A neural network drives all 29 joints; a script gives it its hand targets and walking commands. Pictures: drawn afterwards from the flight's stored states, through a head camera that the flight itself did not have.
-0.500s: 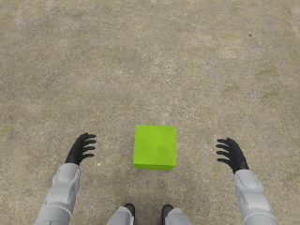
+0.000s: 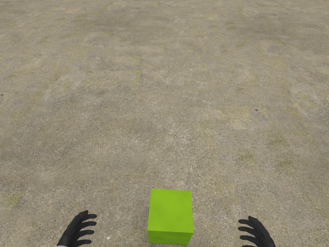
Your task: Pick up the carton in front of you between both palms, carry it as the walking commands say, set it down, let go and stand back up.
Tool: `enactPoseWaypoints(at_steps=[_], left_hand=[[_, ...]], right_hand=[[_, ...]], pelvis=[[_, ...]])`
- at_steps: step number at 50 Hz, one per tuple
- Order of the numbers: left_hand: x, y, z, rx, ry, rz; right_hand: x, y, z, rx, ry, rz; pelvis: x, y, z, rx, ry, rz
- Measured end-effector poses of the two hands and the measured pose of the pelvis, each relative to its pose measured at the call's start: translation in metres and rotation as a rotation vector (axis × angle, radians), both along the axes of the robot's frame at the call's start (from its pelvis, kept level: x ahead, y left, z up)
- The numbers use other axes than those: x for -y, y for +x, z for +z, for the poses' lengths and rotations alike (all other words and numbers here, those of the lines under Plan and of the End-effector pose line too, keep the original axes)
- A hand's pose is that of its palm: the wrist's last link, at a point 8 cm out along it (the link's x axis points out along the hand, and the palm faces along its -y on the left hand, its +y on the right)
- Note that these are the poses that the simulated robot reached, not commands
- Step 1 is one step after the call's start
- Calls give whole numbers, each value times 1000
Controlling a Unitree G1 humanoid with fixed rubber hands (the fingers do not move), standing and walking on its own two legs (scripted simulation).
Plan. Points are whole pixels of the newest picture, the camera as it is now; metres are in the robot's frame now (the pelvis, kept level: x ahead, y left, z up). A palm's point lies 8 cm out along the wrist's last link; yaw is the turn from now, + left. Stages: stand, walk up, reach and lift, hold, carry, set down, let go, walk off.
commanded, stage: let go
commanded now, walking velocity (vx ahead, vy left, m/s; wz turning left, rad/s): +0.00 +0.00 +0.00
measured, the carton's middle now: (169, 217) +0.42 -0.03 -0.65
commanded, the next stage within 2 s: stand in 0.24 s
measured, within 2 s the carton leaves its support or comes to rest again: neither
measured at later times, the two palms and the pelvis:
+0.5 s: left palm out of the picture +0.14 +0.28 -0.09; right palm out of the picture +0.15 -0.29 -0.08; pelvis +0.01 +0.00 -0.01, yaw +0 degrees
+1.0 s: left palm out of the picture +0.13 +0.29 -0.09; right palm out of the picture +0.14 -0.29 -0.09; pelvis +0.01 +0.00 +0.00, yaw +0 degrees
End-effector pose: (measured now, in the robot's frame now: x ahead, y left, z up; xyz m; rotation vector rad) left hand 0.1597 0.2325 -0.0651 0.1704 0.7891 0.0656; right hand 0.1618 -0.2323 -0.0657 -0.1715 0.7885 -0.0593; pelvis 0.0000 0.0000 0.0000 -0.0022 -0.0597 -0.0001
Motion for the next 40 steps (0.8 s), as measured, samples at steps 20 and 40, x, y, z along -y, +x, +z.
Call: enactPoseWaypoints(at_steps=[20, 40], left_hand=[[-34, -15, -18, -77, 152, 50], [-54, -19, -27, -156, 195, 65]], right_hand=[[42, -8, -12, -60, -160, -44], [56, -13, -23, -140, -209, -47]], pelvis=[[5, 4, -6, -40, -5, 2], [2, 18, -3, -52, -3, 7]])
